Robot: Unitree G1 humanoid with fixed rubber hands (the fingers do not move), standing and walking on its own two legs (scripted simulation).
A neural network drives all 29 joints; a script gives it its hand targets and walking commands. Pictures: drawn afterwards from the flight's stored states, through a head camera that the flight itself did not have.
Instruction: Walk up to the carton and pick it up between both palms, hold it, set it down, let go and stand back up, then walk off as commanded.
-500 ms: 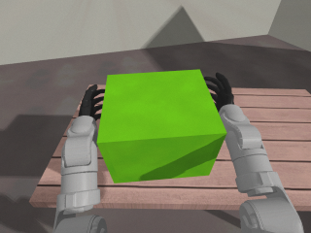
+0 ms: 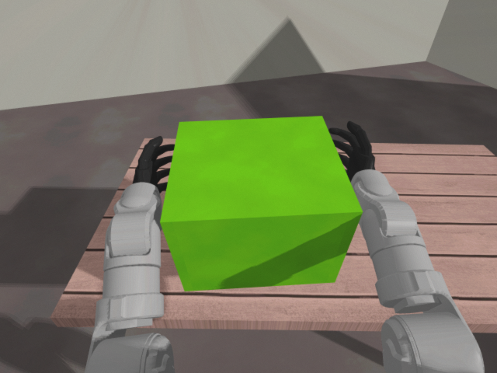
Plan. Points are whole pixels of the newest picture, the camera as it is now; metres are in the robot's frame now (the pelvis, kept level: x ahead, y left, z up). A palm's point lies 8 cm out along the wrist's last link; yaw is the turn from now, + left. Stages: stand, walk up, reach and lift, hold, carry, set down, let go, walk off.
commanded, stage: hold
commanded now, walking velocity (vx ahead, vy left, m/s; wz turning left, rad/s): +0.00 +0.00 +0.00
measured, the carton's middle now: (255, 200) +0.36 +0.00 +0.15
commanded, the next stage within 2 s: set down in 1.22 s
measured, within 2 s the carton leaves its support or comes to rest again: neither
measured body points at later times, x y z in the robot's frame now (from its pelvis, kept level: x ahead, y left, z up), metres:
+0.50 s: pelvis +0.01 +0.00 +0.00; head -0.03 +0.02 +0.45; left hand +0.37 +0.17 +0.18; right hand +0.39 -0.16 +0.20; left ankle +0.01 +0.13 -0.75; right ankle +0.03 -0.14 -0.75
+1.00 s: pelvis +0.00 +0.00 +0.00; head -0.04 +0.02 +0.45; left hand +0.38 +0.17 +0.18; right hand +0.39 -0.16 +0.20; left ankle +0.01 +0.13 -0.75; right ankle +0.03 -0.14 -0.75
